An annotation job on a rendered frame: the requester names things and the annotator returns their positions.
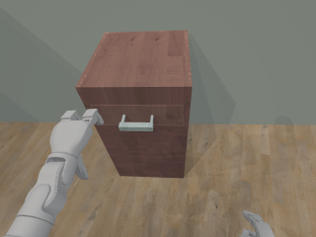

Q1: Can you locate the right robot hand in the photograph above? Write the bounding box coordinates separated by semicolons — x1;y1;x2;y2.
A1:
239;210;276;237

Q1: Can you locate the drawer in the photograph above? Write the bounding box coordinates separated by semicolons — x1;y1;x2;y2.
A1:
90;105;185;125

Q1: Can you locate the handle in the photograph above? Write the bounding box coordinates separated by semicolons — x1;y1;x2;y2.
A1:
118;115;154;131

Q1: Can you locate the left robot hand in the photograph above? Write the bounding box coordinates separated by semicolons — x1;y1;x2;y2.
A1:
49;109;104;180

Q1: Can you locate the cabinet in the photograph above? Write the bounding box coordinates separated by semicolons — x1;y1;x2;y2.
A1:
75;30;193;179

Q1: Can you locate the left robot forearm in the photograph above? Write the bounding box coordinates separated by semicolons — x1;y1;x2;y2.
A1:
2;152;78;237

